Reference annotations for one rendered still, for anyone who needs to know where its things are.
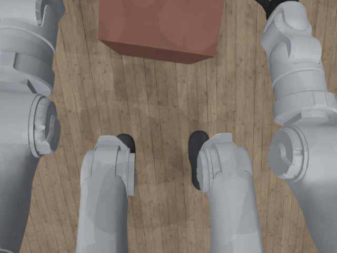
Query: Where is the left robot foot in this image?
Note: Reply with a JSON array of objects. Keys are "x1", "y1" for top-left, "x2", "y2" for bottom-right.
[{"x1": 117, "y1": 134, "x2": 136, "y2": 155}]

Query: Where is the robot right shin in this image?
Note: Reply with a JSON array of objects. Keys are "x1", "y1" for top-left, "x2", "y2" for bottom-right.
[{"x1": 196, "y1": 133, "x2": 253, "y2": 181}]

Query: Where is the right robot hand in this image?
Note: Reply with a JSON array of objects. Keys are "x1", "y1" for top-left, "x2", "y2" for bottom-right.
[{"x1": 255, "y1": 0, "x2": 299, "y2": 20}]

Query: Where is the carton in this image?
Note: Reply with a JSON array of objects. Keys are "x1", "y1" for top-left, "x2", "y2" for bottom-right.
[{"x1": 98, "y1": 0, "x2": 225, "y2": 64}]

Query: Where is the robot left forearm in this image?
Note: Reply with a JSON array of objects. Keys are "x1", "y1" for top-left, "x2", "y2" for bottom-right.
[{"x1": 0, "y1": 0, "x2": 65, "y2": 97}]

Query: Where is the right robot upper arm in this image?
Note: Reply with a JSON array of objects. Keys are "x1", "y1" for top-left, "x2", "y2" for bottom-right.
[{"x1": 267, "y1": 125, "x2": 337, "y2": 253}]

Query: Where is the left robot upper arm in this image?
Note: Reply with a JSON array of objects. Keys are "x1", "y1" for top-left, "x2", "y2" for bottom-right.
[{"x1": 0, "y1": 91, "x2": 61, "y2": 253}]

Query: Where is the robot right forearm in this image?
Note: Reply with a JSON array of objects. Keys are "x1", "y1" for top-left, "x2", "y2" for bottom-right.
[{"x1": 261, "y1": 1, "x2": 337, "y2": 127}]

